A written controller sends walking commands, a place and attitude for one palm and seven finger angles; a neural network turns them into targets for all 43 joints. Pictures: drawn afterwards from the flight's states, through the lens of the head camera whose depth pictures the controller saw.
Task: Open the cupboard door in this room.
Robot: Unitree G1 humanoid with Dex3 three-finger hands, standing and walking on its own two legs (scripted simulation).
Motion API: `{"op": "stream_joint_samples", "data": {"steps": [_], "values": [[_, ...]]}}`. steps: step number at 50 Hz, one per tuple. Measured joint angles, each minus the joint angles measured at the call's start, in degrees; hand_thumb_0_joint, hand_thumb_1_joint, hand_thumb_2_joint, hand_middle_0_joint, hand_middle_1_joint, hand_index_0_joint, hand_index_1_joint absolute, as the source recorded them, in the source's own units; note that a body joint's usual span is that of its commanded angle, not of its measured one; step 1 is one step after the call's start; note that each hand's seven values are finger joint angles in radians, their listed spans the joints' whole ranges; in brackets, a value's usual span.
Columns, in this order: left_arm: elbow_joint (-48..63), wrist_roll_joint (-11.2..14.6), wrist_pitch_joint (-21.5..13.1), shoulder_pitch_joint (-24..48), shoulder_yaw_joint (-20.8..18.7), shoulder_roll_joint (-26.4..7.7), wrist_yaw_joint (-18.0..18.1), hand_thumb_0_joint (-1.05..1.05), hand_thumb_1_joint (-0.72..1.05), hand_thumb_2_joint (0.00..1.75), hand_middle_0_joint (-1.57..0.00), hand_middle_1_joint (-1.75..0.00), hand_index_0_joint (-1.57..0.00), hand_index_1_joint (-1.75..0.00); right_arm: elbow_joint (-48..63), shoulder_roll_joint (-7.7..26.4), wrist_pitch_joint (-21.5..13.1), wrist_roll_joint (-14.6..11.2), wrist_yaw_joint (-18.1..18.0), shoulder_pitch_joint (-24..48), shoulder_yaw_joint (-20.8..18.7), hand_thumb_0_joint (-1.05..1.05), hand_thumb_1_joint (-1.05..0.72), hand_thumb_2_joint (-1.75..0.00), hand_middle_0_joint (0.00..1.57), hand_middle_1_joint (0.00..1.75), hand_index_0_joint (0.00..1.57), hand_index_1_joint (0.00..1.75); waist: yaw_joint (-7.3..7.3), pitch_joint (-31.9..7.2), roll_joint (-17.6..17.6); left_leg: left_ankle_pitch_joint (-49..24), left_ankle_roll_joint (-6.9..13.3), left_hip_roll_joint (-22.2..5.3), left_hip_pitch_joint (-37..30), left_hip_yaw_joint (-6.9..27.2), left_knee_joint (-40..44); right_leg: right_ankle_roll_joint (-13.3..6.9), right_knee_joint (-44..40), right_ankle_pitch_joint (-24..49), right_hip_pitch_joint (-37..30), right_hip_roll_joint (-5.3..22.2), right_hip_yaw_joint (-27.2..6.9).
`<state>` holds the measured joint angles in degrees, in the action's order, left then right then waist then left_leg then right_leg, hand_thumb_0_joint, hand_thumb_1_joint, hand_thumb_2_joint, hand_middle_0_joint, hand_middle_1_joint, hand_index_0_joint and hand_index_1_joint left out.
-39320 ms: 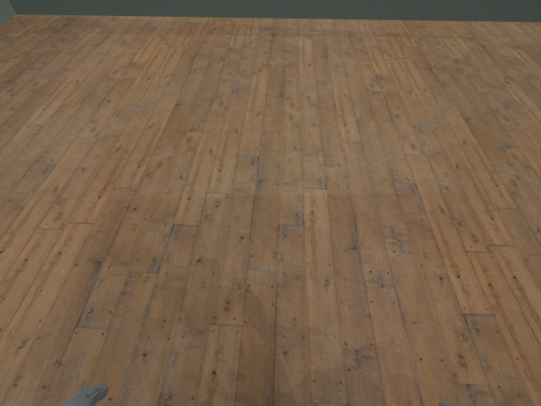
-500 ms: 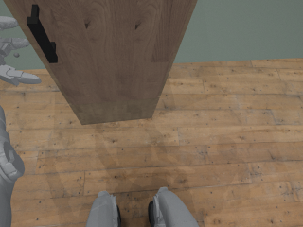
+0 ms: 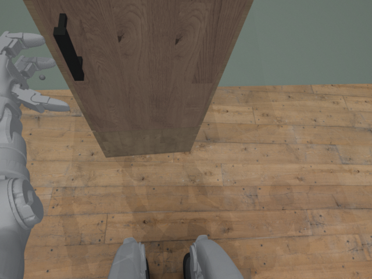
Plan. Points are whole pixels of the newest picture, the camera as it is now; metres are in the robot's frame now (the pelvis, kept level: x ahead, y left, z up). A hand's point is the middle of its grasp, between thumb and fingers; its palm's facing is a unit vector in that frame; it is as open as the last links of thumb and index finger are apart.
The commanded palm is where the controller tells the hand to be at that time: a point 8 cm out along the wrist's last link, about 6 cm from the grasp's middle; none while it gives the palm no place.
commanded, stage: move the hooked fingers beside the handle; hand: left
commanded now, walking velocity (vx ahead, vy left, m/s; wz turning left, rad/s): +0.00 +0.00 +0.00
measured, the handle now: (71, 49) +0.57 +0.20 +0.07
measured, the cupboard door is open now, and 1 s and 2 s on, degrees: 0 0 1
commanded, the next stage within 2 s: slide the fingers in behind the handle in 0.12 s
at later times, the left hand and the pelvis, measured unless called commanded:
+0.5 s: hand (46, 77) +0.51 +0.24 +0.06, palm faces +0.02 -1.00 +0.01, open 14.0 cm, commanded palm +0.49 +0.27 +0.06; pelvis +0.00 +0.00 +0.00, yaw +0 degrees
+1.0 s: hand (66, 76) +0.51 +0.20 +0.06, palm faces +0.04 -1.00 +0.00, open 14.0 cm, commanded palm +0.49 +0.24 +0.06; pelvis +0.01 +0.00 +0.00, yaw +0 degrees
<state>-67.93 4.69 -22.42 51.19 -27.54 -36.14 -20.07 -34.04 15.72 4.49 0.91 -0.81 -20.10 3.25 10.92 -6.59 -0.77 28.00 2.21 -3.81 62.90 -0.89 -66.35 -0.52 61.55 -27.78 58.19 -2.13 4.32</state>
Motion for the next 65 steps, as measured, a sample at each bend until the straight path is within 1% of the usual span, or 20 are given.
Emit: {"op": "stream_joint_samples", "data": {"steps": [4,9,13,16,19,22,26,31,34,36,42,48,51,56,61,65], "values": [[0.30,-0.10,-0.67,-0.09,-0.94,-1.09,0.29,-0.01,-0.50,0.30,-0.30,-1.20,-0.30,-1.20,0.03,-0.19,0.20,-0.13,0.13,-0.38,0.21,0.00,-0.90,-0.90,0.21,0.30,0.21,0.30,0.11,0.28,-0.07,0.08,-0.06,-0.23,0.10,-0.19,-0.27,-0.06,0.37,-0.02,0.27,-0.20,-0.22],[-1.28,0.59,0.73,0.70,-0.39,-2.86,-1.28,-0.01,-0.50,0.30,-0.30,-1.20,-0.30,-1.20,-0.43,-0.31,0.66,-0.57,-0.06,-1.30,0.70,0.00,-0.90,-0.90,0.21,0.30,0.21,0.30,-0.06,0.59,-0.37,-0.11,-0.14,-0.26,0.09,0.03,-0.11,-0.16,0.14,0.14,0.17,-0.26,-0.02],[-1.58,1.40,1.00,0.73,-0.47,-3.22,-2.56,-0.01,-0.50,0.30,-0.30,-1.20,-0.30,-1.20,-1.01,-0.25,0.62,-0.61,-0.26,-1.92,0.83,0.01,-0.90,-0.90,0.21,0.30,0.21,0.30,-0.27,0.48,-0.45,-0.23,-0.16,-0.28,0.37,0.12,-0.08,-0.19,0.06,0.26,0.42,-0.30,0.06],[-1.41,2.05,0.61,0.77,-0.29,-3.00,-2.85,-0.01,-0.50,0.30,-0.30,-1.20,-0.30,-1.20,-1.34,-0.23,0.39,-0.60,-0.30,-2.20,0.69,0.01,-0.90,-0.90,0.21,0.30,0.21,0.30,-0.32,0.27,-0.27,-0.19,-0.17,-0.29,0.71,0.22,-0.27,-0.22,0.21,0.23,0.70,-0.32,0.15],[-1.30,1.92,0.51,1.19,0.63,-2.37,-2.60,-0.01,-0.50,0.30,-0.30,-1.20,-0.29,-1.20,-1.60,-0.11,0.20,-0.51,-0.26,-2.20,0.46,0.01,-0.90,-0.90,0.21,0.30,0.21,0.30,-0.29,0.19,-0.22,-0.12,-0.19,-0.21,1.17,0.50,-0.64,-0.23,0.45,0.11,0.98,-0.26,0.42],[-0.22,1.73,0.53,1.11,1.55,-1.01,-1.83,-0.01,-0.50,0.30,-0.30,-1.20,-0.29,-1.20,-1.73,-0.04,0.08,-0.29,-0.11,-2.06,0.05,0.01,-0.90,-0.90,0.21,0.30,0.21,0.30,-0.30,0.10,-0.27,-0.11,-0.18,-0.09,1.48,0.62,-0.81,-0.21,0.55,0.07,1.19,-0.16,0.53],[0.12,1.49,0.60,1.08,1.16,0.56,-0.47,-0.01,-0.50,0.30,-0.30,-1.20,-0.29,-1.20,-1.61,-0.02,-0.02,-0.17,0.01,-1.50,0.03,0.01,-0.90,-0.90,0.21,0.30,0.21,0.30,-0.03,0.05,-0.20,-0.07,-0.06,-0.12,1.35,0.38,-0.74,-0.09,0.52,0.11,1.17,-0.18,0.28],[0.07,0.05,0.73,1.48,1.15,0.99,1.81,-0.01,-0.50,0.30,-0.30,-1.20,-0.30,-1.20,-0.84,-0.34,-0.28,0.01,0.28,-1.21,0.15,0.01,-0.90,-0.90,0.21,0.30,0.21,0.30,0.45,0.14,-0.23,0.10,0.00,-0.17,1.28,0.18,-0.84,-0.03,0.68,0.00,1.22,-0.21,0.07],[1.28,-0.11,0.07,0.86,1.30,1.56,2.69,-0.01,-0.50,0.30,-0.30,-1.20,-0.30,-1.20,-0.71,-0.64,-0.21,0.15,0.56,-1.37,0.08,0.00,-0.90,-0.90,0.21,0.30,0.21,0.30,0.31,-0.09,-0.41,0.21,-0.01,-0.20,1.07,-0.03,-0.69,0.00,0.61,-0.07,1.12,-0.24,-0.15],[1.14,0.26,-0.17,0.79,1.68,1.91,2.88,-0.01,-0.50,0.30,-0.30,-1.20,-0.30,-1.20,-0.82,-0.82,-0.08,0.13,0.74,-1.50,0.12,0.00,-0.90,-0.90,0.21,0.30,0.20,0.30,0.13,-0.19,-0.53,0.29,0.01,-0.17,0.76,-0.12,-0.55,0.02,0.52,-0.15,0.86,-0.22,-0.25],[1.15,0.80,0.63,0.17,2.64,3.46,3.21,-0.01,-0.50,0.30,-0.30,-1.20,-0.29,-1.20,-1.04,-1.24,0.35,0.13,1.10,-1.92,0.09,0.00,-0.90,-0.90,0.21,0.30,0.21,0.30,-0.40,-0.45,-0.82,0.31,-0.02,0.01,-0.18,-0.25,0.12,0.03,0.05,-0.29,0.04,-0.08,-0.38],[2.16,1.02,-0.89,-1.23,3.75,6.09,4.68,-0.01,-0.50,0.30,-0.30,-1.20,-0.29,-1.20,-1.33,-1.44,0.42,0.23,1.51,-2.15,-0.37,0.01,-0.90,-0.90,0.21,0.30,0.21,0.30,-0.96,-0.85,-0.76,0.38,-0.17,0.08,-1.16,-0.32,0.55,-0.08,-0.13,-0.48,-0.82,-0.03,-0.47],[1.24,0.52,-1.03,-0.62,4.65,6.81,5.78,-0.01,-0.50,0.30,-0.30,-1.20,-0.29,-1.20,-1.42,-1.38,0.30,0.29,1.57,-1.89,-0.48,0.01,-0.90,-0.90,0.21,0.30,0.21,0.30,-0.85,-0.77,-0.71,0.38,-0.28,0.21,-1.13,-0.10,0.38,-0.20,0.17,-0.67,-0.84,0.09,-0.25],[1.08,-0.13,-1.90,0.38,4.93,7.13,7.85,-0.01,-0.50,0.30,-0.30,-1.22,-0.30,-1.20,-1.54,-1.17,-0.05,0.62,1.63,-1.50,-0.78,0.00,-0.90,-0.90,0.21,0.30,0.21,0.30,-0.80,-0.58,-0.71,0.23,-0.51,0.36,-0.45,0.19,-0.01,-0.45,0.85,-0.83,-0.15,0.23,0.04],[0.63,-0.24,-2.14,1.33,6.61,8.01,8.09,-0.01,-0.50,0.30,-0.30,-1.22,-0.29,-1.20,-1.97,-1.01,-0.05,0.70,1.82,-1.30,-0.98,0.00,-0.90,-0.90,0.21,0.30,0.20,0.30,-0.83,-0.64,-0.83,0.11,-0.74,0.40,-0.14,0.38,-0.13,-0.69,1.20,-0.91,0.20,0.25,0.23],[-0.23,-0.24,-1.75,2.29,6.39,8.73,9.00,-0.01,-0.50,0.30,-0.30,-1.22,-0.30,-1.20,-1.86,-0.97,-0.09,0.66,1.75,-1.28,-0.87,0.01,-0.90,-0.90,0.21,0.30,0.20,0.30,-0.44,-0.64,-0.86,0.04,-0.91,0.37,-0.04,0.43,-0.15,-0.88,1.47,-0.98,0.42,0.22,0.27]]}}
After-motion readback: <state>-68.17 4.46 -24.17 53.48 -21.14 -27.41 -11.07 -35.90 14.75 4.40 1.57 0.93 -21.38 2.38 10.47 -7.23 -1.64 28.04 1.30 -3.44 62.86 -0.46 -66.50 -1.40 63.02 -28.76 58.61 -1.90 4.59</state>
